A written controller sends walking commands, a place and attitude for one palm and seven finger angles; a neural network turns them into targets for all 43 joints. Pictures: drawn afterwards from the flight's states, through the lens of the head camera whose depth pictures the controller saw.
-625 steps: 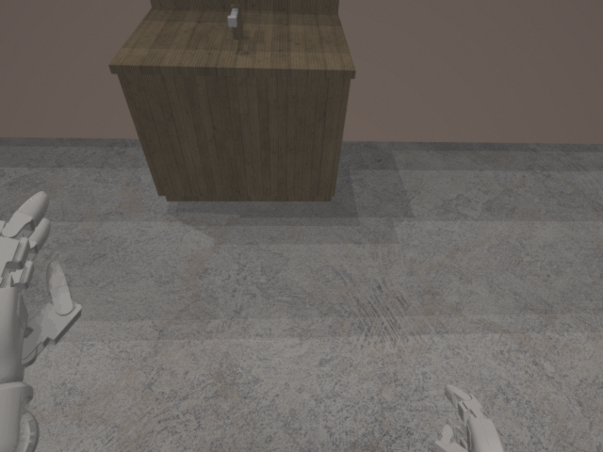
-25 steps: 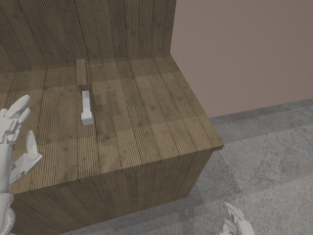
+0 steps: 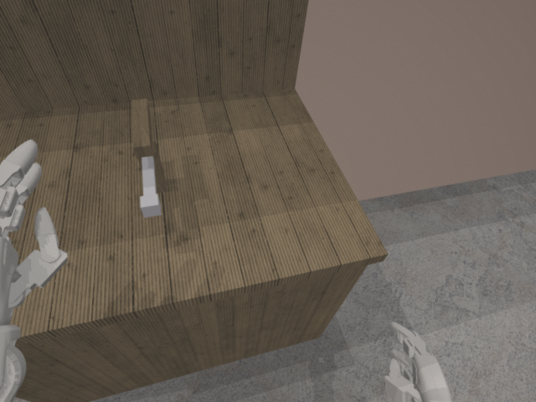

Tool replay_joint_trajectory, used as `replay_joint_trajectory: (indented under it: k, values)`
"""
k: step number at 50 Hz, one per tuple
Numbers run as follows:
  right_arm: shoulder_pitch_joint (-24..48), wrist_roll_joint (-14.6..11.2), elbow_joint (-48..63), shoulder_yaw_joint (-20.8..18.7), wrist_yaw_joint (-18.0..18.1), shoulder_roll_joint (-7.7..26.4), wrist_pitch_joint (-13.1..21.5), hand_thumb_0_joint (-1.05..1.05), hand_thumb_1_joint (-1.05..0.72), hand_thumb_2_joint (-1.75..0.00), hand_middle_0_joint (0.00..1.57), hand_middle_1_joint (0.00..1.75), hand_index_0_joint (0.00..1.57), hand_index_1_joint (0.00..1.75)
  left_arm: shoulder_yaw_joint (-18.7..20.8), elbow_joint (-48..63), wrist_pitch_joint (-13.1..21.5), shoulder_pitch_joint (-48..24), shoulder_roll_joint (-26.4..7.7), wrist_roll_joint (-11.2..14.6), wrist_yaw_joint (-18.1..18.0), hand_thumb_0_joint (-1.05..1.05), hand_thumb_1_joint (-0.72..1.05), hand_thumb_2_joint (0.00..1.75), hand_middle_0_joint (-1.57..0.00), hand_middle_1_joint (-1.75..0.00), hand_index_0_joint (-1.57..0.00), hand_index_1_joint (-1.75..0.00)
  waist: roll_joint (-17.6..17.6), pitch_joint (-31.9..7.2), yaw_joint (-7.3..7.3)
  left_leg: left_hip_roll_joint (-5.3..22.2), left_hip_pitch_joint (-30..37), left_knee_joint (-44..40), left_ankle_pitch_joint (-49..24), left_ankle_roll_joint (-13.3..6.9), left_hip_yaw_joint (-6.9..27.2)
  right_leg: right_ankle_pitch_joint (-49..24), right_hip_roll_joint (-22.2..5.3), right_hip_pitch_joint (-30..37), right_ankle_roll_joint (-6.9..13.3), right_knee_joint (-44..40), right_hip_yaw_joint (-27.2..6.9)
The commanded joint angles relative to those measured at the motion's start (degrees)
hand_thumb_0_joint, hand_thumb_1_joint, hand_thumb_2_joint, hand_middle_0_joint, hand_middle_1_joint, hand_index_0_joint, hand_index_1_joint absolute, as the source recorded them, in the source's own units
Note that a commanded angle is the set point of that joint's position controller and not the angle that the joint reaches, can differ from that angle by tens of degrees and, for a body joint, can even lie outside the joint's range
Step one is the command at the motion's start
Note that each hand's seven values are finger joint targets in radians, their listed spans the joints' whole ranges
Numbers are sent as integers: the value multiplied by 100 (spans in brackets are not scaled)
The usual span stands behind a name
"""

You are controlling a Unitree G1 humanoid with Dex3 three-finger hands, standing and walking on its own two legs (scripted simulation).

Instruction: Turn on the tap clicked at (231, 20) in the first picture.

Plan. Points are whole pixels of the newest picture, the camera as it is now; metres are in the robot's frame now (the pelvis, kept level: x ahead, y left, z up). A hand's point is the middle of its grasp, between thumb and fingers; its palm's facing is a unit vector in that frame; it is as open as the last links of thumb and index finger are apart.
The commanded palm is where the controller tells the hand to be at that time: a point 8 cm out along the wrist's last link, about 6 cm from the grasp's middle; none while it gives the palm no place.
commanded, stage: look again from close up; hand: left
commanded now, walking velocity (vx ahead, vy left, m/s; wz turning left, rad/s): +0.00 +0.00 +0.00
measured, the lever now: (150, 205) +0.39 +0.24 +0.03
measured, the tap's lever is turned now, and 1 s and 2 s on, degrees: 0 0 0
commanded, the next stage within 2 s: shuffle to correct the standing spot in 0.30 s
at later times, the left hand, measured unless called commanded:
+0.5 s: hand (64, 258) +0.21 +0.24 +0.16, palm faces +0.38 -0.85 -0.36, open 7.4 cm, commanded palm +0.16 +0.28 +0.17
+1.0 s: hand (128, 260) +0.22 +0.18 +0.16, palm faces +0.33 -0.86 -0.39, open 7.4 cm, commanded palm +0.16 +0.22 +0.17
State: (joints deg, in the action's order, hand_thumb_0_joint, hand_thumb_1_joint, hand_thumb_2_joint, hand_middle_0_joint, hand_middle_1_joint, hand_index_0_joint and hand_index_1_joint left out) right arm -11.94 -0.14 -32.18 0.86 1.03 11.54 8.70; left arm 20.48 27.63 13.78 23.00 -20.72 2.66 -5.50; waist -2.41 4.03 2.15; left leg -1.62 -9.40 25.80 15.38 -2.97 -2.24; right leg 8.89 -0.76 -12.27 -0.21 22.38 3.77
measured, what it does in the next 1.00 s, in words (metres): shifts its weight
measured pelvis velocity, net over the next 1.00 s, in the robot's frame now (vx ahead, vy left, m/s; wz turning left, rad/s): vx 0.00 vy -0.06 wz -0.02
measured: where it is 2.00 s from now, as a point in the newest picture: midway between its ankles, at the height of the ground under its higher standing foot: outside the picture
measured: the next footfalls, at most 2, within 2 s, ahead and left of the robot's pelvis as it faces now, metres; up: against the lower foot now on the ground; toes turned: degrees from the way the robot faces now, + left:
none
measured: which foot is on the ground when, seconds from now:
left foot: down 0.00-1.00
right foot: down 0.00-1.00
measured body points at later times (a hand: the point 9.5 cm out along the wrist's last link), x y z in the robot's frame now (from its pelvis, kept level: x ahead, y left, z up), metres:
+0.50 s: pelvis +0.00 +0.00 +0.00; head +0.02 +0.02 +0.45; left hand +0.19 +0.29 +0.18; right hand +0.18 -0.23 -0.07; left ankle -0.02 +0.08 -0.74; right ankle +0.03 -0.12 -0.74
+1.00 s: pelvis +0.00 -0.06 +0.00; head +0.03 -0.05 +0.44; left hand +0.20 +0.23 +0.18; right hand +0.17 -0.29 -0.08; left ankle -0.02 +0.08 -0.74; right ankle +0.03 -0.12 -0.74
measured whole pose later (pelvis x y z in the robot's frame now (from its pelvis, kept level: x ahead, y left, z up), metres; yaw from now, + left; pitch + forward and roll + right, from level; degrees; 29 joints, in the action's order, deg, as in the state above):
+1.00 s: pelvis +0.00 -0.06 +0.00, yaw -1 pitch +0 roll +0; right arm -11.7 -0.5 -31.5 -0.7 1.2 11.1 5.9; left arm 21.9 29.6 10.2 25.5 -22.2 5.0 -4.3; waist -1.0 3.6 1.1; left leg 3.2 -12.2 29.1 16.9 1.6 -1.6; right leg 10.4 3.8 -15.5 4.5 25.5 4.6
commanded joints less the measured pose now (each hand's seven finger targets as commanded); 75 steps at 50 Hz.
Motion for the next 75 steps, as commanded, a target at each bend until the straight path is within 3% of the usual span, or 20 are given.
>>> replay_joint_trajectory:
  k: [1,6,9,15,16,20,21,24,31,35,40,45,50,54,56,65,69,72,74,75]
  values:
    - [421,-4,780,-281,44,727,258,0,-90,-90,20,30,20,30,478,963,342,-291,-798,44,-99,0,90,90,-20,-30,-20,-30,582,-1059,-63,515,-471,-601,-1391,391,492,-1250,-208,1096,111,22,-394]
    - [442,-24,754,-277,73,732,165,0,-90,-90,20,30,20,30,364,630,249,-337,-692,47,-77,0,90,90,-20,-30,-20,-30,350,-814,-84,524,-540,-718,-1081,361,495,-984,-207,923,90,-128,-416]
    - [477,-33,804,-294,92,727,155,0,-90,-90,20,30,20,30,419,799,239,-469,-817,22,-86,0,90,90,-20,-30,-20,-30,340,-851,-61,538,-597,-748,-871,308,502,-878,-228,1026,84,-147,-478]
    - [598,-37,839,-274,95,689,188,0,-90,-90,20,30,20,30,649,1227,255,-387,-1073,24,-124,0,90,90,-20,-30,-20,-30,536,-1003,-43,481,-611,-706,-861,276,516,-982,-219,1206,88,-123,-454]
    - [547,-9,830,-269,90,704,172,0,-90,-90,20,30,20,30,523,1217,268,-367,-913,36,-111,0,90,90,-20,-30,-20,-30,541,-1035,-58,461,-639,-716,-906,284,519,-976,-223,1250,101,-112,-428]
    - [544,-38,804,-293,89,693,184,0,-90,-90,20,30,20,30,665,1171,254,-125,-1005,53,-123,0,90,90,-20,-30,-20,-30,652,-1022,-60,489,-525,-656,-1048,312,503,-1109,-233,1144,110,-119,-450]
    - [483,-19,788,-271,90,691,154,0,-90,-90,20,30,20,30,518,1047,239,-143,-844,73,-101,0,90,90,-20,-30,-20,-30,549,-962,-76,500,-546,-751,-1065,350,530,-1014,-185,1103,102,-130,-404]
    - [453,-44,784,-316,106,706,112,0,-90,-90,20,30,20,30,561,920,200,-306,-900,93,-90,0,90,90,-20,-30,-20,-30,468,-849,-75,638,-512,-847,-1140,401,577,-898,-105,983,55,-107,-390]
    - [539,-66,828,-332,55,674,53,0,-90,-90,20,30,20,30,348,1040,139,-708,-781,115,-22,0,90,90,-20,-30,-20,-30,751,-765,-93,872,-572,-948,-1193,428,621,-559,12,798,27,174,-278]
    - [600,-84,890,-366,6,651,58,0,-90,-90,20,30,20,30,566,1348,121,-665,-1012,112,-28,0,90,90,-20,-30,-20,-30,867,-845,-68,954,-615,-828,-1041,354,609,-508,0,801,47,236,-304]
    - [545,-63,947,-420,2,658,44,0,-90,-90,20,30,20,30,772,1418,88,-252,-1118,172,-5,0,90,90,-20,-30,-20,-30,746,-1033,-82,972,-496,-474,-1246,297,548,-799,-55,772,101,180,-336]
    - [478,-70,940,-454,41,690,19,0,-90,-90,20,30,20,30,762,1327,8,14,-1041,260,41,0,90,90,-20,-30,-20,-30,560,-1041,-131,912,-407,-182,-940,243,444,-890,-163,522,198,74,-530]
    - [477,-71,905,-465,94,697,1,0,-90,-90,20,30,20,30,774,1326,-80,-42,-1106,293,31,0,90,90,-20,-30,-20,-30,358,-946,-146,766,-421,103,-240,184,297,-352,-319,171,263,-165,-824]
    - [362,-76,902,-497,116,712,-12,0,-90,-90,20,30,20,30,725,1433,-127,-62,-1092,318,-22,0,90,90,-20,-30,-20,-30,-57,-1060,-178,482,-353,584,100,185,101,259,-633,27,363,-527,-1169]
    - [395,-63,856,-462,119,689,-24,0,-90,-90,20,30,20,30,740,1531,-140,-30,-1118,327,-60,0,90,90,-20,-30,-20,-30,62,-1056,-218,459,-338,606,56,193,79,334,-704,-18,426,-557,-1122]
    - [474,-70,843,-474,161,730,-88,0,-90,-90,20,30,20,30,921,1494,-131,242,-1265,327,-62,0,90,90,-20,-30,-20,-30,530,-951,-159,879,-451,193,-532,108,297,-529,-372,198,8,-123,-726]
    - [352,-107,837,-476,121,724,-98,0,-90,-90,20,30,20,30,830,1276,-126,303,-1128,289,-116,0,90,90,-20,-30,-20,-30,160,-1127,-181,528,-528,588,-283,164,99,-518,-661,490,-14,-447,-1120]
    - [421,-127,816,-395,77,675,-106,0,-90,-90,20,30,20,30,744,1214,-122,360,-1034,267,-166,0,90,90,-20,-30,-20,-30,-31,-1114,-180,381,-501,629,-244,176,168,-605,-850,533,-14,-659,-1265]
    - [472,-122,786,-352,75,654,-116,0,-90,-90,20,30,20,30,719,1264,-94,373,-1024,241,-206,0,90,90,-20,-30,-20,-30,-1,-1097,-157,409,-438,434,-191,141,220,-196,-854,500,-73,-776,-1253]
    - [571,-121,761,-329,78,660,-110,0,-90,-90,20,30,20,30,775,1376,-91,335,-1129,222,-222,0,90,90,-20,-30,-20,-30,228,-1044,-131,468,-308,243,-385,129,251,-285,-818,443,-45,-728,-1148]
